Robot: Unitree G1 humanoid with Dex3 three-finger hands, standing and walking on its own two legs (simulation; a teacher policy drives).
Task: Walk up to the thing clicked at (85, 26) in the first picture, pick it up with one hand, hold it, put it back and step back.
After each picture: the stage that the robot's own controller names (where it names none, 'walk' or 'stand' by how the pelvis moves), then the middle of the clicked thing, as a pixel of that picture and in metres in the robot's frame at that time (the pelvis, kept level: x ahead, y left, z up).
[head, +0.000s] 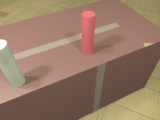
stand; (87, 34) +0.71 +0.02 -0.03
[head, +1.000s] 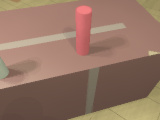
walk; (83, 33) +0.63 +0.05 +0.00
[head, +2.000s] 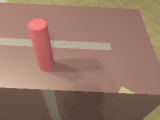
walk; (42, 48) +0.49 +0.24 +0.00
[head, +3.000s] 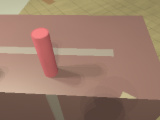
stand; (46, 55) +0.52 +0.21 -0.01
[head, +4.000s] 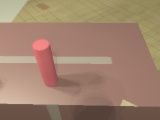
stand; (46, 65) +0.49 +0.21 -0.03
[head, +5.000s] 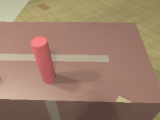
stand; (44, 62) +0.51 +0.22 -0.04
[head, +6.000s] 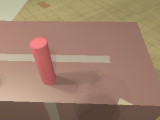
stand; (44, 63) +0.49 +0.22 -0.04
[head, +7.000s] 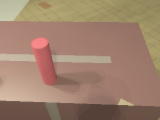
stand; (45, 63) +0.50 +0.22 -0.04
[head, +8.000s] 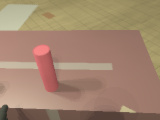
rise first; (47, 70) +0.48 +0.22 -0.03
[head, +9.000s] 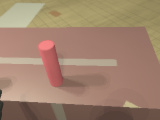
go down; (52, 65) +0.51 +0.21 -0.03
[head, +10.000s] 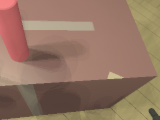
go down; (12, 33) +0.50 +0.21 +0.04
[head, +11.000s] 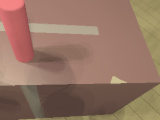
approach; (19, 34) +0.50 +0.21 +0.05
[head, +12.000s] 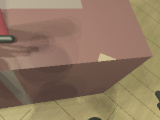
close; out of the picture +0.54 +0.22 +0.09
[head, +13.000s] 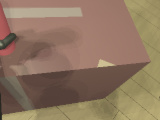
lift; out of the picture +0.52 +0.21 +0.08
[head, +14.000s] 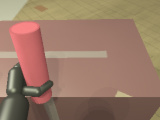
lift; (34, 67) +0.33 +0.17 +0.15
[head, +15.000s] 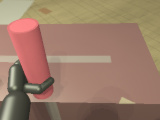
hold; (35, 64) +0.33 +0.17 +0.17
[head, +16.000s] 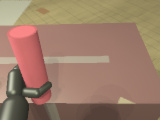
hold; (33, 69) +0.33 +0.18 +0.15
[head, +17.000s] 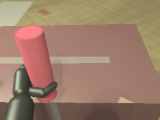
crouch; (39, 68) +0.33 +0.16 +0.15
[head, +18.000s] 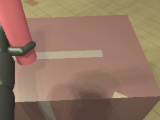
crouch; (16, 29) +0.46 +0.21 +0.19
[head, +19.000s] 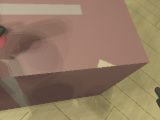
lower; out of the picture +0.53 +0.23 +0.07
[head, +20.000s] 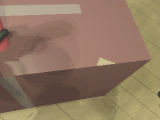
lower; out of the picture +0.53 +0.22 +0.08
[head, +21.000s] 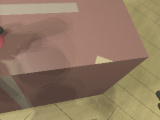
lower; out of the picture +0.54 +0.23 +0.08
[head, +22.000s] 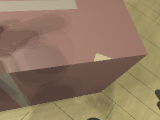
lower; out of the picture +0.55 +0.23 +0.09
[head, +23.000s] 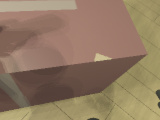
rest; out of the picture +0.55 +0.24 +0.09
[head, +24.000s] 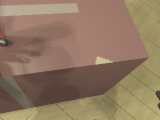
withdraw; out of the picture +0.53 +0.22 +0.08
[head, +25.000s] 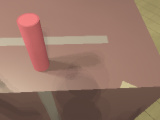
sink last; (35, 46) +0.50 +0.20 +0.03
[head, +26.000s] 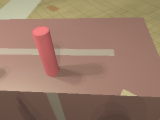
stand; (47, 53) +0.53 +0.22 +0.02
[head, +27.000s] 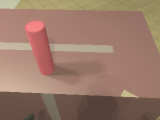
stand; (41, 51) +0.50 +0.22 +0.03
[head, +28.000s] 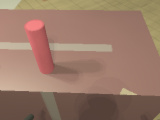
stand; (41, 49) +0.51 +0.22 +0.03
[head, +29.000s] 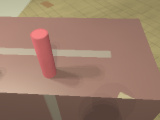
stand; (45, 55) +0.52 +0.22 -0.01
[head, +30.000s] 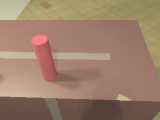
stand; (45, 60) +0.52 +0.22 -0.04
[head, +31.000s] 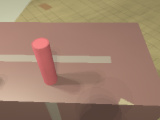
stand; (46, 63) +0.50 +0.21 -0.04
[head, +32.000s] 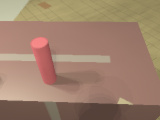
stand; (45, 63) +0.50 +0.22 -0.04
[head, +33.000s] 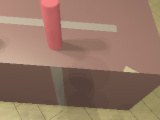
walk; (52, 26) +0.60 +0.16 -0.01
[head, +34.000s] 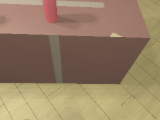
walk; out of the picture +0.79 +0.24 -0.02
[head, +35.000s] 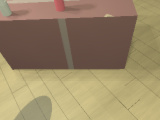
stand; out of the picture +1.10 +0.30 -0.02
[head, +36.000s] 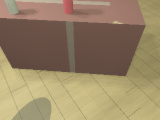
stand; out of the picture +1.10 +0.19 -0.03
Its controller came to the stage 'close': yes
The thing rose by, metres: 0.21
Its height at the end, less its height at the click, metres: +0.00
